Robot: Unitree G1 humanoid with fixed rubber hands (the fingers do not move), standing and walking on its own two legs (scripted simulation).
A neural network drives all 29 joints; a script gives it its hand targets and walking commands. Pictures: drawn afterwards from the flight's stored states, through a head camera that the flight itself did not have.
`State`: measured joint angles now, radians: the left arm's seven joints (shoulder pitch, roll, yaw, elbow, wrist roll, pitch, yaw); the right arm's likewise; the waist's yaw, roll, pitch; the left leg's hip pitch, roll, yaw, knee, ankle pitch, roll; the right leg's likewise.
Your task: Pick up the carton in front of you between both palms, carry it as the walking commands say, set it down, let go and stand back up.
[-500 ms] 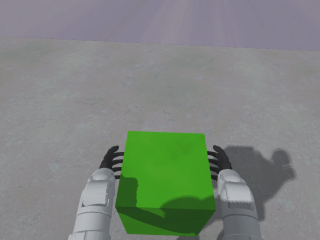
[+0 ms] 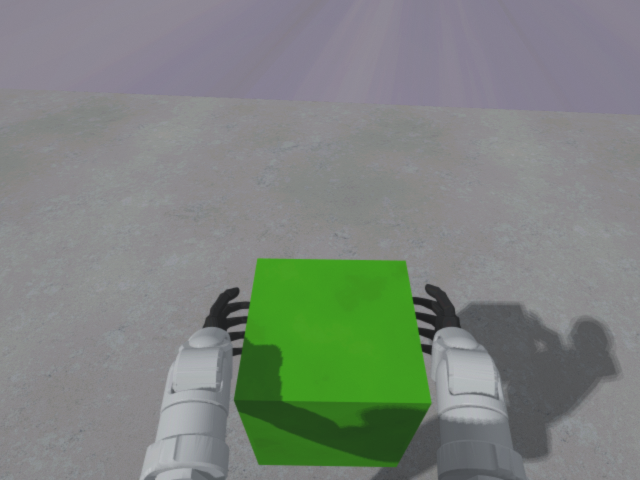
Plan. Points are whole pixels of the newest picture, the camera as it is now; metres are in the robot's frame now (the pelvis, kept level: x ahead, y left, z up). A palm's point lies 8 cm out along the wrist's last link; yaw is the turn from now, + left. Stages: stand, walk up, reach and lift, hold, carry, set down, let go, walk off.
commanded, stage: set down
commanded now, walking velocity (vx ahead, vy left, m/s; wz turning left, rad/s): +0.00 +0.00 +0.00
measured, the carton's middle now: (329, 366) +0.31 +0.00 -0.04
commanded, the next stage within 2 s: none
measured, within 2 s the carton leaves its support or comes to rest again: neither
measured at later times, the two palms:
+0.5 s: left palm (250, 374) +0.36 +0.14 -0.16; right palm (420, 394) +0.33 -0.16 -0.15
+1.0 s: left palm (266, 383) +0.42 +0.13 -0.30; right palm (409, 408) +0.37 -0.16 -0.29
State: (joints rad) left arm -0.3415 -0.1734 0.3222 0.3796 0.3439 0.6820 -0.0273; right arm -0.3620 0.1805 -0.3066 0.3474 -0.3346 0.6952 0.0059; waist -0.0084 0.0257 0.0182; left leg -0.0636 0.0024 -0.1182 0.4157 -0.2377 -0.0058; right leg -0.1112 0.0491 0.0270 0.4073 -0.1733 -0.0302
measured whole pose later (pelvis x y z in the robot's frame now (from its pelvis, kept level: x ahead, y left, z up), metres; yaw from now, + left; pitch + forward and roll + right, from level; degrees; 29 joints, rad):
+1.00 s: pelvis -0.05 +0.03 -0.20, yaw +0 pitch +46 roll +1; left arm -0.91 0.00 0.37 0.73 0.22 0.24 0.04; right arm -0.81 0.13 -0.53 0.52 -0.24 0.24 -0.06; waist -0.07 0.04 -0.21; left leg -1.78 -0.12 -0.08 1.47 -0.50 -0.03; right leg -1.83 0.08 0.10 1.44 -0.42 0.05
